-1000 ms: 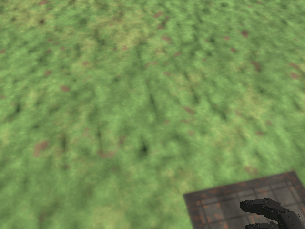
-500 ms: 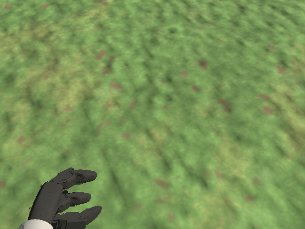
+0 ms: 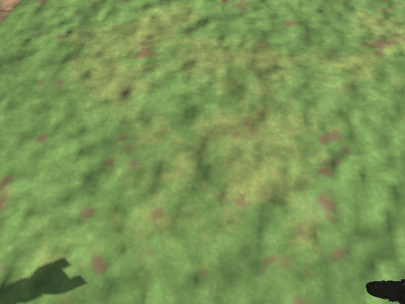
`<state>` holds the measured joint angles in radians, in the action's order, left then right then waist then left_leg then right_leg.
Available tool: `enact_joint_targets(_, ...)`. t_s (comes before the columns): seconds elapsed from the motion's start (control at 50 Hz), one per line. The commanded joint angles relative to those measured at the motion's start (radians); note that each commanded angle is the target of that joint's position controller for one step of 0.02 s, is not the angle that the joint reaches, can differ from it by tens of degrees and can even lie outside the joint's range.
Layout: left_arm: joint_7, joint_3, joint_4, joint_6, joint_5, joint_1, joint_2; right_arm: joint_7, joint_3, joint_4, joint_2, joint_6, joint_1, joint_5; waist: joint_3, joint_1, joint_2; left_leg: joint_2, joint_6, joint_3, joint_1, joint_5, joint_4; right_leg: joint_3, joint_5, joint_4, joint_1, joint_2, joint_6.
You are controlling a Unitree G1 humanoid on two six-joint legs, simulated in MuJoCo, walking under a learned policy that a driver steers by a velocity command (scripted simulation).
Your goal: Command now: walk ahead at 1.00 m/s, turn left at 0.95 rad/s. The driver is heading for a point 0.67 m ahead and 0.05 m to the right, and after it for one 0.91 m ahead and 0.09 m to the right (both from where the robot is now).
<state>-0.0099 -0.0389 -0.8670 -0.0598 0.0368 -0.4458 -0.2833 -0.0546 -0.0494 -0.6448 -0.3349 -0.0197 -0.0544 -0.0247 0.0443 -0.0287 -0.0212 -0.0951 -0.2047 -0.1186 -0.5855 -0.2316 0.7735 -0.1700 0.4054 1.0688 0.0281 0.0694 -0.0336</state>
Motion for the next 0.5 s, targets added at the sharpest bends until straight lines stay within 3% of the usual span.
enact_joint_targets(0.02, 0.006, -0.006, 0.270, -0.063, 0.003, 0.183, -0.157, 0.048, -0.100, -0.029, -0.286, 0.036, -0.384, -0.004, -0.339, 0.176, -0.072, 0.359, -0.264, 0.951, 1.031, -0.199, -0.488, 0.259, 0.010, 0.595, -0.949, -0.057, 0.016)
enact_joint_targets(0.04, 0.006, -0.002, 0.266, -0.071, 0.000, 0.211, -0.161, 0.059, -0.088, -0.052, -0.233, 0.027, -0.351, 0.000, -0.162, 0.127, 0.022, 0.335, -0.221, 0.884, 0.843, -0.189, -0.530, 0.259, -0.046, 0.474, -0.934, -0.014, 0.019)
enact_joint_targets(0.06, 0.003, 0.004, 0.260, -0.065, 0.014, 0.229, -0.146, 0.061, -0.078, -0.064, -0.202, 0.011, -0.321, 0.004, -0.083, 0.074, 0.090, 0.290, -0.190, 0.798, 0.673, -0.095, -0.531, 0.254, -0.047, 0.378, -0.859, 0.020, 0.011)
enact_joint_targets(0.1, 0.004, 0.012, 0.246, -0.020, 0.040, 0.189, -0.132, 0.064, -0.056, -0.061, -0.157, -0.019, -0.272, 0.011, -0.015, -0.006, 0.112, 0.213, -0.174, 0.653, 0.416, 0.060, -0.538, 0.256, -0.007, 0.254, -0.715, 0.055, -0.018)
enact_joint_targets(0.12, 0.006, 0.014, 0.254, -0.001, 0.041, 0.196, -0.122, 0.060, -0.049, -0.064, -0.143, -0.031, -0.273, 0.015, 0.000, -0.021, 0.106, 0.185, -0.173, 0.610, 0.337, 0.077, -0.552, 0.248, 0.026, 0.178, -0.680, 0.067, -0.033)
enact_joint_targets(0.18, 0.021, 0.034, 0.335, 0.011, 0.025, 0.382, -0.071, 0.051, -0.052, -0.066, -0.141, -0.054, -0.269, 0.018, 0.068, 0.010, 0.069, 0.100, -0.139, 0.515, 0.167, 0.119, -0.614, 0.192, -0.184, -0.110, -0.596, 0.062, -0.051)
enact_joint_targets(0.22, 0.034, 0.046, 0.345, 0.005, 0.006, 0.429, -0.042, 0.044, -0.056, -0.075, -0.140, -0.061, -0.277, 0.024, 0.050, 0.037, 0.036, 0.065, -0.086, 0.449, 0.177, 0.219, -0.615, 0.169, -0.436, -0.311, -0.502, 0.035, -0.030)
enact_joint_targets(0.26, 0.041, 0.047, 0.330, -0.004, -0.004, 0.446, -0.036, 0.037, -0.050, -0.109, -0.117, -0.077, -0.340, 0.040, 0.021, 0.084, 0.020, 0.105, -0.052, 0.427, 0.268, 0.339, -0.650, 0.141, -0.616, -0.428, -0.416, 0.019, 0.014)
enact_joint_targets(0.3, 0.038, 0.037, 0.323, -0.002, -0.009, 0.472, -0.059, 0.037, -0.049, -0.134, -0.133, -0.082, -0.378, 0.031, 0.010, 0.113, 0.024, 0.138, -0.026, 0.382, 0.476, 0.501, -0.637, 0.113, -0.594, -0.505, -0.470, -0.010, 0.056)
enact_joint_targets(0.32, 0.032, 0.028, 0.329, -0.007, -0.008, 0.476, -0.078, 0.042, -0.051, -0.143, -0.151, -0.084, -0.395, 0.023, 0.015, 0.115, -0.017, 0.177, -0.009, 0.379, 0.553, 0.665, -0.570, 0.110, -0.526, -0.537, -0.472, -0.019, 0.085)
enact_joint_targets(0.34, 0.025, 0.012, 0.314, -0.010, -0.006, 0.430, -0.110, 0.050, -0.054, -0.155, -0.169, -0.082, -0.402, 0.013, -0.022, 0.089, -0.031, 0.196, 0.015, 0.358, 0.646, 0.867, -0.490, 0.093, -0.433, -0.539, -0.445, -0.056, 0.108)
enact_joint_targets(0.36, 0.018, -0.007, 0.282, -0.010, -0.009, 0.322, -0.141, 0.057, -0.058, -0.165, -0.191, -0.075, -0.401, -0.004, -0.088, 0.032, -0.048, 0.207, 0.035, 0.332, 0.712, 1.030, -0.354, 0.084, -0.338, -0.531, -0.371, -0.096, 0.127)
enact_joint_targets(0.38, 0.007, -0.027, 0.221, -0.007, -0.018, 0.126, -0.171, 0.064, -0.060, -0.163, -0.198, -0.062, -0.361, -0.026, -0.174, -0.073, -0.058, 0.194, 0.051, 0.287, 0.694, 1.100, -0.132, 0.060, -0.253, -0.537, -0.206, -0.128, 0.146)
enact_joint_targets(0.4, -0.006, -0.048, 0.163, -0.002, -0.014, -0.100, -0.216, 0.071, -0.050, -0.152, -0.165, -0.057, -0.311, -0.039, -0.258, -0.191, -0.030, 0.164, 0.066, 0.247, 0.502, 0.956, 0.197, 0.143, -0.144, -0.478, 0.056, -0.051, 0.178)
enact_joint_targets(0.42, -0.003, -0.082, 0.144, -0.001, 0.013, -0.157, -0.334, 0.055, -0.015, -0.096, -0.032, -0.067, -0.407, 0.008, -0.371, -0.110, 0.318, -0.014, 0.138, 0.170, 0.112, 0.252, 0.668, 0.705, 0.147, -0.573, 0.330, 0.201, 0.346)
enact_joint_targets(0.44, 0.022, -0.071, 0.135, 0.010, -0.012, -0.082, -0.256, 0.048, 0.000, -0.085, -0.042, -0.089, -0.372, -0.016, -0.320, -0.070, 0.315, -0.050, 0.130, 0.208, -0.104, -0.178, 0.701, 1.090, 0.197, -0.805, 0.331, 0.225, 0.360)
enact_joint_targets(0.46, 0.030, -0.063, 0.162, 0.005, -0.016, 0.047, -0.204, 0.052, 0.004, -0.065, -0.061, -0.093, -0.278, -0.014, -0.154, -0.035, 0.176, 0.039, 0.130, 0.241, -0.178, -0.086, 0.691, 0.953, 0.071, -0.804, 0.200, 0.227, 0.368)
enact_joint_targets(0.48, 0.035, -0.057, 0.156, 0.002, -0.024, 0.068, -0.164, 0.051, 0.010, -0.054, -0.079, -0.098, -0.201, -0.026, -0.095, -0.030, 0.025, 0.076, 0.142, 0.229, -0.133, -0.048, 0.622, 0.826, -0.185, -0.783, 0.070, 0.201, 0.356)
enact_joint_targets(0.5, 0.033, -0.048, 0.138, -0.002, -0.025, 0.060, -0.142, 0.050, 0.013, -0.034, -0.070, -0.095, -0.156, -0.034, -0.037, -0.008, -0.016, 0.093, 0.159, 0.219, -0.101, -0.064, 0.559, 0.722, -0.429, -0.771, -0.039, 0.159, 0.340)
